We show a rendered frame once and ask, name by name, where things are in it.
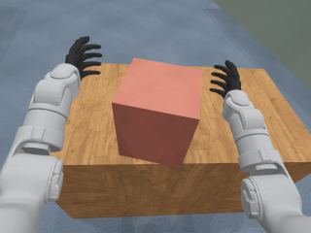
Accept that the robot left hand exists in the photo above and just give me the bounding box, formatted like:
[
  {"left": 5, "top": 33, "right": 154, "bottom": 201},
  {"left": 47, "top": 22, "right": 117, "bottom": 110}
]
[{"left": 65, "top": 36, "right": 103, "bottom": 80}]

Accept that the robot right forearm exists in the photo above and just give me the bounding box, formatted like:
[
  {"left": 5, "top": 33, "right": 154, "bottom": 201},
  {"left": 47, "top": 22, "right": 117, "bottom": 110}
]
[{"left": 222, "top": 89, "right": 302, "bottom": 211}]

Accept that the robot right hand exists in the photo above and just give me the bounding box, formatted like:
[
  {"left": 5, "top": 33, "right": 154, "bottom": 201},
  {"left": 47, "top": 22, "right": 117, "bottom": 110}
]
[{"left": 209, "top": 60, "right": 242, "bottom": 99}]

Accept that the robot left forearm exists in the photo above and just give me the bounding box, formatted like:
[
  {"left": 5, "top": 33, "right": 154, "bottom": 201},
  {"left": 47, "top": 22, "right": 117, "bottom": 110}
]
[{"left": 0, "top": 63, "right": 81, "bottom": 188}]

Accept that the carton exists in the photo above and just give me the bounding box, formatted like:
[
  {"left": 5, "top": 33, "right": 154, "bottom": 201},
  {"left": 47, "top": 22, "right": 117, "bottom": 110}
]
[{"left": 111, "top": 57, "right": 203, "bottom": 168}]

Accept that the right robot upper arm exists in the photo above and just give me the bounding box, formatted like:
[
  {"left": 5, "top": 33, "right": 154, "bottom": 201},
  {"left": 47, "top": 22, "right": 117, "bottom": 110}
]
[{"left": 240, "top": 174, "right": 311, "bottom": 233}]

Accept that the pedestal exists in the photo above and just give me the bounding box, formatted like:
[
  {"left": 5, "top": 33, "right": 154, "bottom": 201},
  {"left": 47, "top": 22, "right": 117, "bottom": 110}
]
[{"left": 31, "top": 62, "right": 311, "bottom": 219}]

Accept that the left robot upper arm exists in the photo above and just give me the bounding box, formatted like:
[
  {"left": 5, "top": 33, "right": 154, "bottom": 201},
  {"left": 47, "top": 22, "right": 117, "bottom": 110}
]
[{"left": 0, "top": 152, "right": 64, "bottom": 233}]

